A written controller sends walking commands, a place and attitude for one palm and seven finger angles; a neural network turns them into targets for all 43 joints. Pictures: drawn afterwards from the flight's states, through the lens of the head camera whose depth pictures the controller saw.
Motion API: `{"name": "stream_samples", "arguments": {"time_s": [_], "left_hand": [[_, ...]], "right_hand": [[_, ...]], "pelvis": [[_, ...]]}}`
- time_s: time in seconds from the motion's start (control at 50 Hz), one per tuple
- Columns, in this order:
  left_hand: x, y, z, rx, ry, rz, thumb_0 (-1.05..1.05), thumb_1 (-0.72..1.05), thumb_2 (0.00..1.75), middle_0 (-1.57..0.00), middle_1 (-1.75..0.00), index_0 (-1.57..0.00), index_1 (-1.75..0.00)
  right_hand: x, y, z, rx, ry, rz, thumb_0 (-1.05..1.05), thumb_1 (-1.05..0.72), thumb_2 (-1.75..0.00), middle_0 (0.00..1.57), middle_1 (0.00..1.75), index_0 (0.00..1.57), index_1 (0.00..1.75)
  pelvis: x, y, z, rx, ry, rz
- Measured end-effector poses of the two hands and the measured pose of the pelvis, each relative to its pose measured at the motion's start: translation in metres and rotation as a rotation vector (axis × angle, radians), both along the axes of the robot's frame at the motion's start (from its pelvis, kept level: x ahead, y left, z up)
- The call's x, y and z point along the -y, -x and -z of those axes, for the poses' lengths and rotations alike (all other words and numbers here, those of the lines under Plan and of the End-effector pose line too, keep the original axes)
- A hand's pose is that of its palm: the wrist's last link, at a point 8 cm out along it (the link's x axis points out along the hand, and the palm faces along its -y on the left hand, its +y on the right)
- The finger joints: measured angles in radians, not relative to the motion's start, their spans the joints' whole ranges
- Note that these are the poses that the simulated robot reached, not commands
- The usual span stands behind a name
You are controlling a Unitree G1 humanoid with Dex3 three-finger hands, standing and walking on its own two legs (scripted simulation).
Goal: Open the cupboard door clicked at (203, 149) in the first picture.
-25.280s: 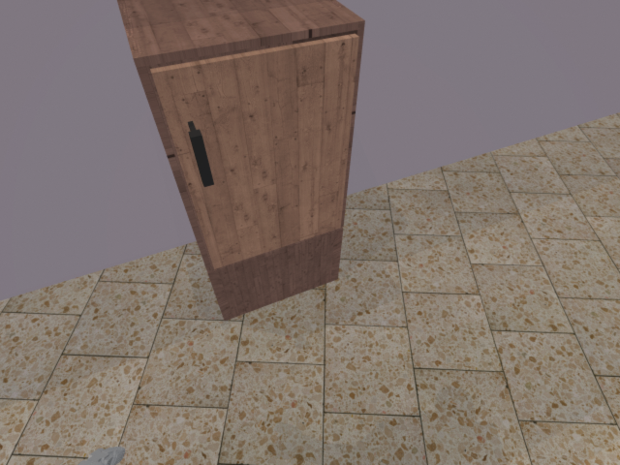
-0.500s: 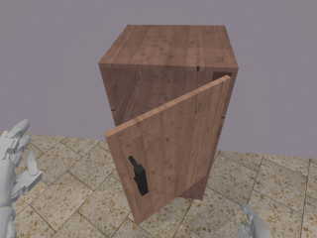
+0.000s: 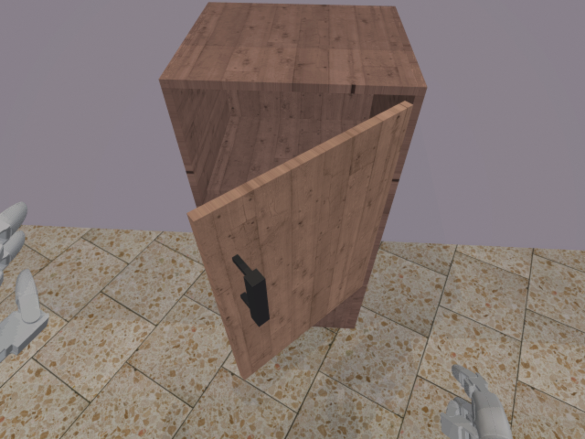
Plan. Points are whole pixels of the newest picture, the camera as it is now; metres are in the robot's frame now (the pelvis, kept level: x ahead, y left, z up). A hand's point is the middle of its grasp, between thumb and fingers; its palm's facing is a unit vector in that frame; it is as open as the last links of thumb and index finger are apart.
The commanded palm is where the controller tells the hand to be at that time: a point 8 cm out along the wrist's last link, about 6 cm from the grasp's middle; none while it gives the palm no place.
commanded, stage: step back with the hand held close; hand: left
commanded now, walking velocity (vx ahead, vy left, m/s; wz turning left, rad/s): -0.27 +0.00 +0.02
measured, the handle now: (250, 290) +0.34 +0.09 -0.01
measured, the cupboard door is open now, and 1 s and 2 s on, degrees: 42 42 42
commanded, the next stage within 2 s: stop stepping back and stand still in 0.62 s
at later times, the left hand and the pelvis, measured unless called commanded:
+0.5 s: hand out of the picture +0.09 +0.30 +0.15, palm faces +0.43 -0.76 -0.48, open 7.4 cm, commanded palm +0.03 +0.34 +0.17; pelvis -0.09 +0.03 -0.01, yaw +3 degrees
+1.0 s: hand out of the picture +0.01 +0.32 +0.15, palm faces +0.42 -0.77 -0.48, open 7.4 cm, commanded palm -0.05 +0.35 +0.17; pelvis -0.18 +0.04 +0.00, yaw +3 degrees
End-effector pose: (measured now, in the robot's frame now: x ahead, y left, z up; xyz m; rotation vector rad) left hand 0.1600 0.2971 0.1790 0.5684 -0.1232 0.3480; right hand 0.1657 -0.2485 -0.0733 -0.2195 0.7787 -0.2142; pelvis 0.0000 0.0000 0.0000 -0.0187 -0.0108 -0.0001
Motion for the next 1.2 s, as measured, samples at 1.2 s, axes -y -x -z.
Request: {"name": "stream_samples", "arguments": {"time_s": [1.2], "left_hand": [[-0.042, 0.212, -0.007, 0.122, -0.037, -0.012, 0.01, 0.89, 0.90, -0.22, -0.31, -0.21, -0.31]], "right_hand": [[-0.067, 0.227, 0.017, -0.014, -0.049, -0.085, 0.02, -0.90, -0.90, 0.21, 0.30, 0.20, 0.30]], "pelvis": [[-0.039, 0.196, 0.005, -0.014, -0.003, -0.024]]}}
